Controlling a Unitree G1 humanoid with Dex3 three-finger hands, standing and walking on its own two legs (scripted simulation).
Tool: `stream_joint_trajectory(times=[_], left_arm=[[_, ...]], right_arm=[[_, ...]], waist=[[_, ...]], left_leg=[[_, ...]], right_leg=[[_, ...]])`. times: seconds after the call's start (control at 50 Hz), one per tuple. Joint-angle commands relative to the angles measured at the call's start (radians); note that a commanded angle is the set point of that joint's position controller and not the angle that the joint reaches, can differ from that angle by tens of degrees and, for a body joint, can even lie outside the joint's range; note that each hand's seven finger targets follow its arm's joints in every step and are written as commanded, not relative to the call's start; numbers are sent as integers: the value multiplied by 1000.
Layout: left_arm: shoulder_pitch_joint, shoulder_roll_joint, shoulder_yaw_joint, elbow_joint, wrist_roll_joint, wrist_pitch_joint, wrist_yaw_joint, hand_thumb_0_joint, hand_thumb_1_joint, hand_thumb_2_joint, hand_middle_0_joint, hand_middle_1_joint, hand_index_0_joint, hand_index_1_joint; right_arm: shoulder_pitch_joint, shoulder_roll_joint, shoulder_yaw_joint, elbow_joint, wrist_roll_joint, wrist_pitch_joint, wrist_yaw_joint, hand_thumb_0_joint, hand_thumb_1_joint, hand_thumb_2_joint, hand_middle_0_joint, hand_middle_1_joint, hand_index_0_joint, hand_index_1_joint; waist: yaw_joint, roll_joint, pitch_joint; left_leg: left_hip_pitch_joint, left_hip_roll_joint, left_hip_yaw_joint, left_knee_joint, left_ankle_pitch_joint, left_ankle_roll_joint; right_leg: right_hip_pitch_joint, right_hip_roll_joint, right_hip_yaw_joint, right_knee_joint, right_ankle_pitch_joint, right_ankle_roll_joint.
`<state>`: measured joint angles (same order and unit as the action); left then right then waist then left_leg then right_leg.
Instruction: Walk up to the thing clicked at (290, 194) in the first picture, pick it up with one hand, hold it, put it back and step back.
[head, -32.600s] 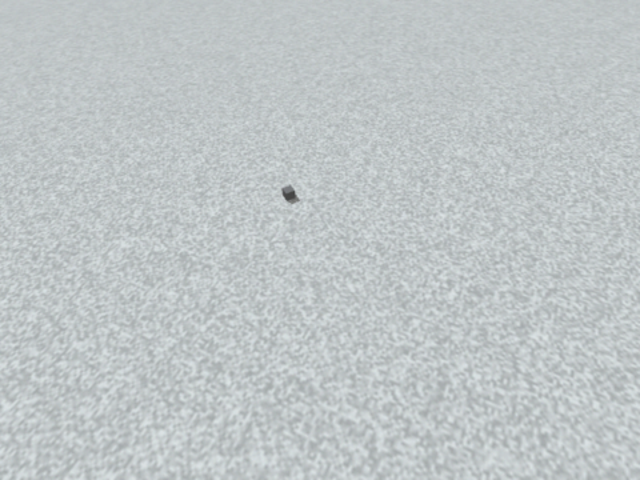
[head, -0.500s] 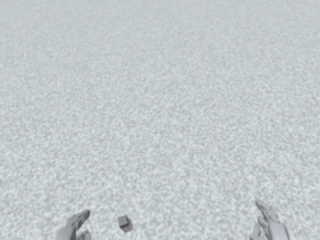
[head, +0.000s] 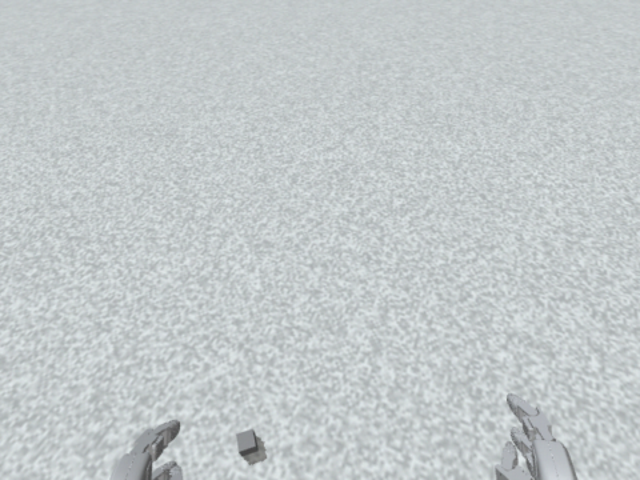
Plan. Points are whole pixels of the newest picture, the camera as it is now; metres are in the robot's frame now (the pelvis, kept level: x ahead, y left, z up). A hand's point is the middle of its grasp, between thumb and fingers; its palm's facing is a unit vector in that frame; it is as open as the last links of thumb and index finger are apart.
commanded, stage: home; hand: left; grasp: from above
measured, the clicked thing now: (247, 442) +0.40 +0.23 -0.69
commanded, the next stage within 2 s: stand in 0.60 s
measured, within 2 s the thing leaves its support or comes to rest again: neither
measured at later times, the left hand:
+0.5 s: hand out of the picture +0.17 +0.18 -0.04, palm faces +0.04 -0.98 -0.21, open 7.4 cm
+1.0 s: hand out of the picture +0.11 +0.24 -0.11, palm faces +0.04 -0.94 -0.33, open 7.4 cm
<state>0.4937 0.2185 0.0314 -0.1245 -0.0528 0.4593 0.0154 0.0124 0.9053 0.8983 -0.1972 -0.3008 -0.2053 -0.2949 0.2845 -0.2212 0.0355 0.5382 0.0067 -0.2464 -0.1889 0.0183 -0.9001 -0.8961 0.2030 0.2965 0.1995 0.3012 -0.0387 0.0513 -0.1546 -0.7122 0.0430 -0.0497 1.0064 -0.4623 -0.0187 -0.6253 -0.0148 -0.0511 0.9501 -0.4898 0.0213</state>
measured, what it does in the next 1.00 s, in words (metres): stands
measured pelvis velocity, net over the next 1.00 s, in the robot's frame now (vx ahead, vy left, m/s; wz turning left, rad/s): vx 0.00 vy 0.01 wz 0.00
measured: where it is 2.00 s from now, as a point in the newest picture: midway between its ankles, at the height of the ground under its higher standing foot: outside the picture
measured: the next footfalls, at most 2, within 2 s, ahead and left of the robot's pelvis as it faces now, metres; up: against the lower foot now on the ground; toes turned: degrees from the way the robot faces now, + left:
none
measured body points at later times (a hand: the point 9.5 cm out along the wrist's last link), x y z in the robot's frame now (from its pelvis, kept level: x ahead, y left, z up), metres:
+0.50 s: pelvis +0.01 +0.00 +0.00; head +0.03 +0.00 +0.45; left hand +0.17 +0.23 -0.03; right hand +0.17 -0.24 -0.07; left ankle +0.02 +0.13 -0.68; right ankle -0.01 -0.14 -0.68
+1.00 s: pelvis +0.00 +0.01 +0.03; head +0.02 +0.01 +0.48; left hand +0.11 +0.29 -0.08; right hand +0.11 -0.27 -0.08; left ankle +0.02 +0.13 -0.68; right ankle -0.01 -0.14 -0.68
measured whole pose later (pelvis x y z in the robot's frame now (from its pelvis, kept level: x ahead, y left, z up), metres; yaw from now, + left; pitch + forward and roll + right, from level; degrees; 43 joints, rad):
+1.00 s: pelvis +0.00 +0.01 +0.03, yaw +0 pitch +0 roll +0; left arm 0.22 0.29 0.05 0.74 0.04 0.06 0.03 0.01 0.91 0.90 -0.20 -0.30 -0.21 -0.30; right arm 0.18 -0.30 -0.04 0.89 -0.05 -0.03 -0.01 0.01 -0.90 -0.90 0.20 0.30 0.20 0.30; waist 0.02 -0.01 0.04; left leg -0.40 0.01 -0.01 0.76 -0.37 0.00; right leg -0.34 -0.05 -0.02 0.74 -0.41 0.04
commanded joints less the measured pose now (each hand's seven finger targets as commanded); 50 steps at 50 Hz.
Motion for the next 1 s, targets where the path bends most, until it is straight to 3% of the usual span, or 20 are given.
stream_joint_trajectory(times=[0.0,0.08,0.14,0.18,0.26,0.28,0.36,0.4,0.46,0.52,0.66,0.68,0.7,0.72,0.74,0.76,0.8,0.84,0.9,0.98], left_arm=[[-30,111,59,-200,8,-50,13,0,900,900,-200,-299,-200,-299],[-34,122,65,-225,6,-55,12,0,900,900,-200,-299,-200,-299],[5,94,47,-177,5,-44,10,0,900,900,-200,-299,-200,-299],[-28,122,68,-224,6,-51,13,0,900,900,-200,-299,-200,-299],[-36,120,62,-224,6,-52,14,0,900,900,-200,-299,-200,-299],[-4,98,53,-186,8,-49,13,0,900,900,-200,-299,-200,-299],[-23,132,74,-236,6,-57,15,0,900,900,-200,-299,-200,-299],[-12,108,51,-200,7,-52,14,0,900,900,-200,-299,-200,-299],[16,93,50,-182,6,-46,14,0,900,900,-200,-299,-200,-299],[-1,112,62,-217,7,-50,14,0,900,899,-200,-298,-200,-299],[-20,126,71,-220,6,-53,16,0,900,899,-200,-298,-200,-299],[-297,198,55,131,126,-265,56,0,900,900,-200,-299,-200,-299],[-197,213,79,312,124,-332,49,0,900,900,-200,-300,-200,-301],[-186,228,72,356,123,-365,42,0,900,900,-200,-300,-200,-301],[-187,239,61,410,125,-390,39,0,900,900,-200,-300,-200,-301],[-222,228,59,446,126,-404,34,0,900,900,-200,-300,-200,-301],[-264,219,63,534,107,-409,28,0,900,900,-200,-300,-200,-301],[-289,214,62,615,103,-422,31,0,900,900,-200,-300,-200,-301],[-309,209,62,727,100,-447,32,0,900,900,-200,-300,-200,-301],[-304,209,60,855,97,-460,31,0,900,900,-200,-300,-200,-301]], right_arm=[[-70,-119,-58,-161,-1,-56,-16,0,-900,-900,200,300,200,300],[-63,-122,-61,-157,-3,-54,-15,0,-900,-900,200,300,200,300],[-66,-119,-58,-163,-1,-51,-14,0,-900,-900,200,300,200,300],[-67,-121,-60,-162,-1,-51,-14,0,-900,-900,200,300,200,300],[-64,-120,-58,-161,-1,-50,-13,0,-900,-900,200,300,200,300],[-64,-118,-60,-164,-1,-51,-13,0,-900,-900,200,300,200,300],[-59,-122,-64,-163,-1,-47,-12,0,-900,-900,200,300,200,300],[-56,-115,-58,-161,-2,-45,-11,0,-900,-900,200,300,200,300],[-61,-117,-60,-167,-1,-44,-12,0,-900,-900,200,300,200,300],[-58,-122,-66,-165,-2,-42,-11,0,-899,-900,200,300,200,300],[-58,-118,-63,-160,-1,-39,-11,0,-899,-900,200,300,200,300],[-116,-231,-96,91,-109,66,48,0,-900,-900,200,300,200,299],[-139,-237,-115,97,-114,107,82,0,-900,-900,200,300,200,300],[-132,-242,-119,68,-120,126,99,0,-900,-900,200,300,200,300],[-133,-243,-119,86,-106,136,119,0,-900,-900,200,300,200,300],[-115,-225,-115,125,-84,140,138,0,-900,-900,200,300,200,300],[-125,-210,-112,159,-58,153,165,0,-900,-900,200,300,200,300],[-141,-206,-121,191,-51,165,176,0,-900,-900,200,300,200,300],[-143,-220,-122,244,-57,178,175,0,-900,-900,200,300,200,300],[-165,-228,-123,294,-57,194,166,0,-900,-900,200,300,200,300]], waist=[[1,-18,-73],[0,-5,-94],[1,-15,-74],[6,-1,-85],[1,-1,-68],[2,-10,-80],[8,-7,-107],[-2,-12,-73],[-3,-22,-90],[0,-2,-124],[5,-3,-90],[78,-90,134],[81,-151,50],[59,-141,51],[61,-107,29],[55,-72,-6],[63,-99,17],[69,-90,30],[67,-47,47],[71,-19,98]], left_leg=[[131,-32,14,-164,166,29],[144,-32,15,-156,198,28],[129,-33,18,-153,186,29],[139,-31,14,-162,177,27],[133,-29,12,-164,167,28],[134,-29,7,-166,170,27],[144,-29,9,-154,213,26],[129,-34,20,-144,200,29],[135,-32,18,-147,196,29],[161,-28,13,-144,251,25],[139,-33,20,-142,218,28],[155,0,-18,-212,417,76],[215,-15,18,-193,403,91],[223,-16,1,-208,371,93],[278,-19,-7,-218,375,89],[316,-18,0,-238,378,88],[342,-24,7,-263,341,78],[368,-13,-17,-304,310,80],[410,11,-47,-372,360,84],[416,35,-81,-473,305,85]], right_leg=[[2,40,-23,-160,167,-19],[9,40,-20,-154,199,-19],[-2,39,-19,-159,189,-18],[4,40,-20,-157,178,-20],[-8,41,-21,-156,170,-19],[-1,42,-23,-151,172,-21],[13,42,-22,-145,208,-21],[0,38,-16,-155,206,-16],[3,38,-18,-155,201,-17],[21,41,-18,-138,245,-19],[10,37,-15,-153,222,-17],[202,-41,44,-196,230,-50],[229,-59,115,-242,234,-78],[195,-58,150,-260,245,-103],[233,-65,154,-246,291,-101],[270,-79,157,-235,346,-90],[260,-79,135,-277,295,-69],[264,-79,122,-303,241,-58],[301,-63,94,-317,287,-43],[355,-57,73,-385,261,-35]])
